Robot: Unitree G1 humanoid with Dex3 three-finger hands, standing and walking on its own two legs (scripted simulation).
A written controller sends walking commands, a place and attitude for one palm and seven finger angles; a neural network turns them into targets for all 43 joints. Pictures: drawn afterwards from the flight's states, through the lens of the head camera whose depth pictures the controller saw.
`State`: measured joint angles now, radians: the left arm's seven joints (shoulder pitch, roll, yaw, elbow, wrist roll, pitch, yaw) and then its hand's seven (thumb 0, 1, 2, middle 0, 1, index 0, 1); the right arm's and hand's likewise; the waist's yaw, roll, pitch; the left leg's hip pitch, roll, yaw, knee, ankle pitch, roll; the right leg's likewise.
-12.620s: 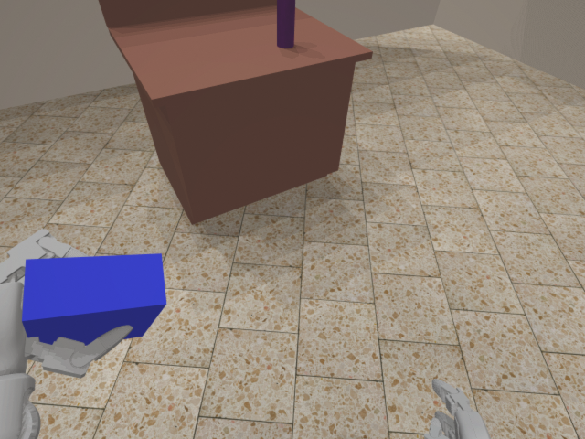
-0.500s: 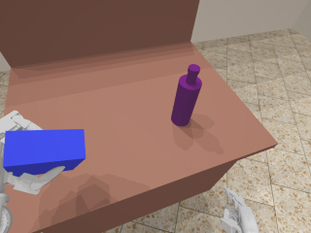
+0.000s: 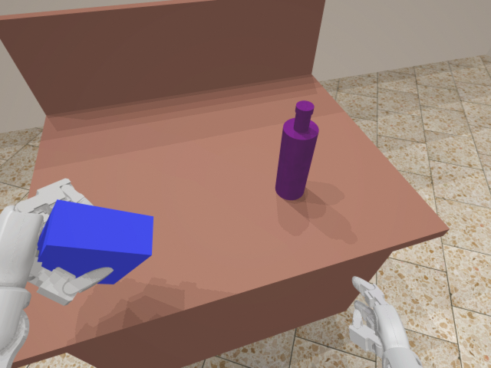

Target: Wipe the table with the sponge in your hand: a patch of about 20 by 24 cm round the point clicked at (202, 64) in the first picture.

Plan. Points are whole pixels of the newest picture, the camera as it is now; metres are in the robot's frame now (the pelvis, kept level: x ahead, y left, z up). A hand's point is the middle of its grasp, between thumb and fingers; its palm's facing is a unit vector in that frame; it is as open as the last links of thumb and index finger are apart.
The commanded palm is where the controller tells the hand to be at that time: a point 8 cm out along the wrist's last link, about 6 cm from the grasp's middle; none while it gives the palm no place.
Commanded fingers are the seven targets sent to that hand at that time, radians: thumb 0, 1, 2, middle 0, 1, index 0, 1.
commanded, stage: turn the palm down, sponge in hand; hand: left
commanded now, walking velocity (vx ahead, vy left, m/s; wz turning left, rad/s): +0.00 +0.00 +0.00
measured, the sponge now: (104, 250) +0.23 +0.22 +0.12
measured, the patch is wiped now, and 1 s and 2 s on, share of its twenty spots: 0.00 0.00 0.00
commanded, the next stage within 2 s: move the sponge above the wiping area in 1.88 s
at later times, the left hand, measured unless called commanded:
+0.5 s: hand (70, 238) +0.23 +0.25 +0.15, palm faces +0.27 -0.50 -0.82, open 9.4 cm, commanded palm +0.19 +0.27 +0.19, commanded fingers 0.00 0.10 1.30 -1.20 -1.60 -1.20 -1.60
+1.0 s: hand (46, 245) +0.22 +0.29 +0.13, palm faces +0.18 -0.27 -0.95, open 9.4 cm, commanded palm +0.19 +0.28 +0.19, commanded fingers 0.00 0.10 1.30 -1.20 -1.60 -1.20 -1.60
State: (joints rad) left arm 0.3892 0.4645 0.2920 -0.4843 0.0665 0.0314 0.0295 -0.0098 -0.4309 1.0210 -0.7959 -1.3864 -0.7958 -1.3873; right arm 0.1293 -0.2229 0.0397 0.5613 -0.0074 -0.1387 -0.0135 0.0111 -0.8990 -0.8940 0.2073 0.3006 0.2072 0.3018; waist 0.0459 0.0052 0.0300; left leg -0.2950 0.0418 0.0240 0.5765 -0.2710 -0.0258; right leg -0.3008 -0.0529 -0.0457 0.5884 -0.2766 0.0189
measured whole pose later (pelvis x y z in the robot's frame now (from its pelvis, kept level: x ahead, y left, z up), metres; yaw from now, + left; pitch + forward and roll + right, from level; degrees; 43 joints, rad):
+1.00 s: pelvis +0.01 +0.00 +0.00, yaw +1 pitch -1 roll +0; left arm 0.29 0.57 0.14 -0.36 0.59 0.25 0.02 -0.01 -0.43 1.02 -0.80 -1.38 -0.80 -1.39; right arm 0.12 -0.25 0.03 0.59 0.04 -0.05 -0.10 0.01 -0.90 -0.89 0.21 0.30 0.20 0.30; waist 0.11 0.09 -0.01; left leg -0.26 0.04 0.00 0.56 -0.28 -0.03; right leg -0.24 -0.05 -0.07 0.55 -0.29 0.01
